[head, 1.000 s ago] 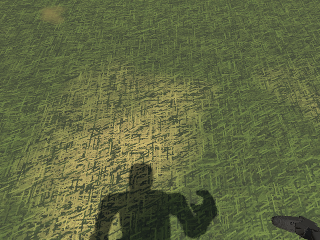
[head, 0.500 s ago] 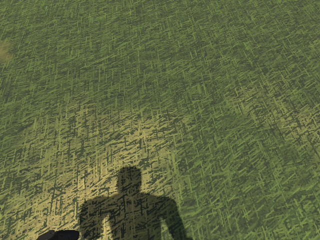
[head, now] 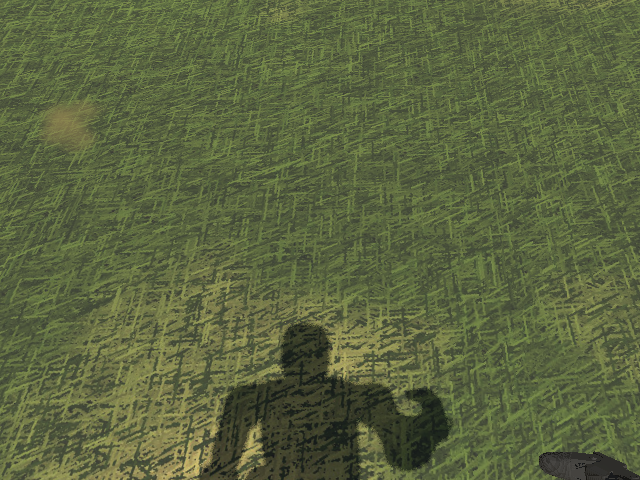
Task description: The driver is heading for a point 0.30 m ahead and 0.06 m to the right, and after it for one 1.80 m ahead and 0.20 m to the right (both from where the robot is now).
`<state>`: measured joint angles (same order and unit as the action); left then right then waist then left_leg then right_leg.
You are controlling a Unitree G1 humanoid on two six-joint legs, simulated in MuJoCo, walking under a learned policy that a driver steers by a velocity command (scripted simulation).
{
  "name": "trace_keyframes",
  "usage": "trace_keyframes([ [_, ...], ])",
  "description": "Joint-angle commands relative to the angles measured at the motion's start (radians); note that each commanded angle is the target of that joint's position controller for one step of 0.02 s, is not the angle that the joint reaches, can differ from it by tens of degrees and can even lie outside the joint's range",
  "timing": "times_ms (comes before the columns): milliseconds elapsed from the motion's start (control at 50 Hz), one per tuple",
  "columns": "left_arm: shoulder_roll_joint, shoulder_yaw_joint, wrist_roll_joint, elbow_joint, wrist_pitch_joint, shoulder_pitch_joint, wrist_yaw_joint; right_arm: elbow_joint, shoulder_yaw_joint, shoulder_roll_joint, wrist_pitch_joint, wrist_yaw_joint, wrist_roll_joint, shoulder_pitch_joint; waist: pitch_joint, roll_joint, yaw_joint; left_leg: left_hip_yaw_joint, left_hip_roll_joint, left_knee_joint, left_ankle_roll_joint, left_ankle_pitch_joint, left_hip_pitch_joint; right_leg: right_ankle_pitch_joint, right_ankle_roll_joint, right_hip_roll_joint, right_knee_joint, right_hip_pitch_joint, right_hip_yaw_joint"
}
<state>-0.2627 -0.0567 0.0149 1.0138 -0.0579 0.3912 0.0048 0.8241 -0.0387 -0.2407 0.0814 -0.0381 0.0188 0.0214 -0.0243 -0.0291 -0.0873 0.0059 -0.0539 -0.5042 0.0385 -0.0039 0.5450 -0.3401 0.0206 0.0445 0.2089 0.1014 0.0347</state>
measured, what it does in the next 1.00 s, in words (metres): walks ahead, turning right: left foot, then right foot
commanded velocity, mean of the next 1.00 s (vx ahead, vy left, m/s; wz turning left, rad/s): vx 0.50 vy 0.00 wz -0.26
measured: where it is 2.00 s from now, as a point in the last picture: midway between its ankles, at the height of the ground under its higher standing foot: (414, 286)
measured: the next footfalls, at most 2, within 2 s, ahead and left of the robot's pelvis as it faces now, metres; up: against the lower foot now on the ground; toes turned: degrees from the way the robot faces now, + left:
left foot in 0.04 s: +0.20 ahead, +0.12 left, +0.00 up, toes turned +2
right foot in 0.60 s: +0.46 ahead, -0.15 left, +0.00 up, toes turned -18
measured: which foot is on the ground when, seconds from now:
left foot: up 0.00-0.02, down 0.04-0.58, up 0.60-1.00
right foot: down 0.00-0.06, up 0.08-0.58, down 0.60-1.00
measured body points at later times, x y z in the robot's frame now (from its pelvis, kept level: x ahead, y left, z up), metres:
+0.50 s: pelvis +0.27 +0.01 +0.00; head +0.29 +0.00 +0.45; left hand +0.48 +0.22 -0.11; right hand +0.23 -0.26 -0.14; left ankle +0.16 +0.12 -0.73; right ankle +0.42 -0.16 -0.70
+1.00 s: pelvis +0.54 -0.09 +0.01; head +0.57 -0.10 +0.46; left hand +0.66 +0.17 -0.12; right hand +0.64 -0.38 -0.11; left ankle +0.79 +0.01 -0.68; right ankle +0.42 -0.13 -0.73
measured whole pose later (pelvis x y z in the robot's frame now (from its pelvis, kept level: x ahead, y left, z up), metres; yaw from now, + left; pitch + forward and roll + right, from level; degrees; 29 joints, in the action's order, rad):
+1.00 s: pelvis +0.54 -0.09 +0.01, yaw -16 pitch +1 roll -2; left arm -0.25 -0.06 0.00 0.88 -0.08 0.30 0.00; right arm 0.88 -0.05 -0.27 0.08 -0.02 0.02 -0.07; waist -0.02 -0.05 -0.05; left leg -0.01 -0.11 -0.60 0.01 0.11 0.66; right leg -0.26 0.07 0.09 0.18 0.05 0.04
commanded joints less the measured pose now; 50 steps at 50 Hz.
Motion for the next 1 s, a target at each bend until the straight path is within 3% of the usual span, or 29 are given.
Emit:
trace_keyframes([
  [20,-0.174,-0.035,0.001,-0.040,0.008,-0.027,0.008,-0.015,-0.056,-0.163,0.017,0.000,-0.002,-0.122,0.074,0.109,0.147,0.043,0.051,0.036,0.056,-0.052,-0.236,0.842,0.116,-0.261,0.233,-0.023,-0.076],
  [40,-0.144,-0.021,-0.010,-0.058,0.010,-0.030,0.010,0.036,-0.078,-0.216,0.016,0.008,-0.011,-0.305,0.202,0.074,0.216,-0.028,-0.017,-0.008,0.101,-0.016,-0.527,0.748,0.086,-0.209,0.465,-0.173,-0.042],
  [60,-0.035,0.013,-0.016,-0.074,-0.007,0.078,-0.001,0.059,-0.102,-0.313,0.011,0.016,-0.026,-0.434,0.361,-0.139,0.199,-0.453,-0.282,0.022,0.255,-0.140,-0.947,0.315,0.008,-0.051,0.866,-0.596,0.009],
  [80,-0.040,0.016,-0.003,-0.058,-0.030,0.068,-0.005,0.063,-0.080,-0.243,0.007,0.014,-0.015,-0.444,0.418,-0.200,0.210,-0.708,-0.359,0.169,0.291,-0.244,-0.984,-0.242,0.009,0.009,1.038,-0.746,-0.127],
  [100,-0.140,-0.013,0.029,-0.081,-0.043,-0.021,-0.008,0.054,-0.061,-0.191,0.011,0.017,-0.010,-0.367,0.259,-0.133,0.206,-0.577,-0.328,0.195,0.234,-0.296,-0.848,-0.209,0.028,-0.049,1.109,-0.830,-0.172],
  [120,-0.149,-0.017,0.040,-0.097,-0.046,-0.081,-0.004,0.037,-0.051,-0.160,0.015,0.020,-0.014,-0.283,0.156,-0.083,0.175,-0.437,-0.294,0.226,0.194,-0.265,-0.694,-0.114,0.038,-0.106,1.076,-0.826,-0.144],
  [140,-0.136,-0.022,0.032,-0.101,-0.040,-0.110,0.003,0.034,-0.041,-0.123,0.021,0.017,-0.019,-0.222,0.079,-0.046,0.145,-0.334,-0.254,0.271,0.170,-0.223,-0.556,-0.041,0.034,-0.142,1.010,-0.790,-0.128],
  [160,-0.121,-0.029,0.023,-0.094,-0.025,-0.095,0.009,0.034,-0.033,-0.097,0.029,0.016,-0.027,-0.185,0.046,-0.069,0.111,-0.251,-0.218,0.309,0.145,-0.186,-0.466,0.013,0.033,-0.172,0.959,-0.730,-0.135],
  [200,-0.067,-0.025,0.021,-0.081,0.003,-0.054,0.008,0.047,-0.034,-0.090,0.036,0.014,-0.035,-0.170,0.028,-0.078,0.079,-0.161,-0.195,0.363,0.140,-0.135,-0.372,0.064,0.025,-0.184,0.930,-0.660,-0.136],
  [260,-0.064,-0.033,0.017,-0.112,0.023,-0.108,0.011,0.069,-0.044,-0.126,0.044,0.027,-0.042,-0.194,-0.011,-0.044,0.074,-0.061,-0.196,0.400,0.149,-0.045,-0.368,0.187,0.008,-0.185,0.849,-0.744,-0.159],
  [320,-0.061,-0.036,0.008,-0.138,0.015,-0.172,-0.002,0.081,-0.045,-0.139,0.040,0.044,-0.042,-0.217,-0.023,-0.031,0.086,0.035,-0.179,0.406,0.130,0.023,-0.409,0.352,-0.001,-0.171,0.694,-0.780,-0.151],
  [380,-0.040,-0.024,0.002,-0.177,0.009,-0.276,-0.022,0.089,-0.047,-0.157,0.032,0.057,-0.033,-0.246,-0.050,-0.012,0.122,0.115,-0.172,0.418,0.113,0.047,-0.434,0.443,0.001,-0.162,0.546,-0.756,-0.077],
  [480,-0.030,-0.011,0.004,-0.267,0.012,-0.410,-0.054,0.122,-0.059,-0.185,-0.005,0.062,-0.014,-0.338,-0.089,0.002,0.163,0.166,-0.236,0.331,0.109,0.200,-0.645,0.332,0.033,-0.141,0.431,-0.835,-0.010],
  [540,-0.071,-0.029,0.005,-0.295,0.018,-0.362,-0.068,0.105,-0.072,-0.224,-0.028,0.070,-0.004,-0.306,-0.023,-0.050,0.103,0.207,-0.246,0.160,0.080,0.641,-0.692,0.180,0.083,-0.064,0.423,-0.691,0.073],
  [560,-0.101,-0.046,0.009,-0.283,0.021,-0.279,-0.069,0.097,-0.075,-0.235,-0.036,0.074,-0.003,-0.293,0.029,-0.066,0.051,0.218,-0.238,0.032,0.068,0.773,-0.681,0.139,0.106,-0.024,0.424,-0.578,0.096],
  [580,-0.145,-0.073,0.010,-0.249,0.021,-0.133,-0.061,0.094,-0.072,-0.232,-0.041,0.075,0.001,-0.280,0.106,-0.050,-0.031,0.233,-0.207,-0.160,0.042,0.758,-0.606,0.196,0.142,0.013,0.349,-0.359,0.091],
  [600,-0.225,-0.107,0.009,-0.209,0.028,0.030,-0.038,0.081,-0.060,-0.209,-0.032,0.073,-0.012,-0.290,0.201,0.049,-0.095,0.232,-0.164,-0.448,0.003,0.466,-0.369,0.199,0.197,-0.082,0.304,-0.045,-0.093],
  [620,-0.309,-0.113,0.014,-0.204,0.023,0.014,-0.028,0.042,-0.012,-0.046,-0.002,0.050,-0.039,-0.389,0.273,0.285,0.031,0.155,0.053,-0.791,-0.055,-0.510,0.074,0.097,0.377,-0.346,0.222,0.264,-0.645],
  [640,-0.229,-0.086,0.002,-0.215,0.012,0.059,-0.029,0.047,-0.023,-0.120,0.042,0.032,0.005,-0.321,0.380,0.173,-0.031,-0.066,0.067,-0.901,-0.039,-0.586,0.171,0.055,0.409,-0.412,0.093,0.313,-0.827],
  [660,-0.182,-0.073,-0.006,-0.212,0.000,0.014,-0.029,0.019,-0.038,-0.166,0.062,0.024,0.043,-0.221,0.243,0.136,-0.042,-0.075,0.013,-0.893,-0.016,-0.505,0.248,0.139,0.352,-0.378,0.084,0.225,-0.658],
  [680,-0.151,-0.063,-0.002,-0.224,-0.009,-0.064,-0.029,0.016,-0.035,-0.160,0.070,0.029,0.035,-0.192,0.160,0.069,-0.003,-0.070,-0.041,-0.807,-0.002,-0.414,0.221,0.228,0.306,-0.331,0.085,0.078,-0.515],
  [700,-0.115,-0.051,-0.007,-0.238,-0.013,-0.138,-0.030,0.030,-0.043,-0.161,0.067,0.037,0.012,-0.183,0.102,0.038,0.035,-0.061,-0.074,-0.728,-0.007,-0.363,0.162,0.332,0.277,-0.295,0.070,-0.059,-0.415],
  [720,-0.081,-0.038,-0.019,-0.249,-0.017,-0.174,-0.028,0.042,-0.049,-0.164,0.053,0.037,0.004,-0.207,0.085,0.047,0.069,-0.068,-0.096,-0.690,-0.010,-0.326,0.092,0.397,0.265,-0.267,0.043,-0.145,-0.352],
  [760,-0.098,-0.039,-0.017,-0.244,-0.024,-0.174,-0.025,0.052,-0.048,-0.134,0.025,0.036,-0.005,-0.242,0.070,0.053,0.099,-0.060,-0.107,-0.617,-0.031,-0.294,0.040,0.453,0.265,-0.254,-0.006,-0.222,-0.301],
  [820,-0.137,-0.047,-0.012,-0.221,-0.030,-0.132,-0.009,0.024,-0.042,-0.113,0.007,0.042,-0.020,-0.165,0.018,0.052,0.089,-0.042,-0.107,-0.461,-0.071,-0.164,0.107,0.518,0.256,-0.234,-0.050,-0.253,-0.219],
  [900,-0.136,-0.042,-0.017,-0.198,-0.029,-0.103,0.002,0.009,-0.027,-0.088,0.011,0.027,-0.006,-0.070,-0.007,0.082,0.046,-0.007,-0.074,-0.197,-0.059,0.108,0.078,0.457,0.188,-0.183,-0.076,-0.243,-0.082],
  [1000,-0.143,-0.045,-0.017,-0.143,-0.026,-0.041,0.002,-0.035,-0.017,-0.092,0.013,0.003,0.010,0.037,-0.058,0.078,0.004,-0.011,-0.032,-0.060,-0.009,0.129,0.126,0.439,0.165,-0.253,-0.075,-0.078,-0.033],
])
Keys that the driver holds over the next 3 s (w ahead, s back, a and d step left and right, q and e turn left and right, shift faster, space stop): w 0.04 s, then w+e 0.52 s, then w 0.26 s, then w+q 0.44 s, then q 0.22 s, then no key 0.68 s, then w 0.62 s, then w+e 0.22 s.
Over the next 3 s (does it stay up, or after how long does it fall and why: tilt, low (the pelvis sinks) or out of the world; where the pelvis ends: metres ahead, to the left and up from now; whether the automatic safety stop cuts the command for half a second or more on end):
stays up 1.27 -0.05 0.00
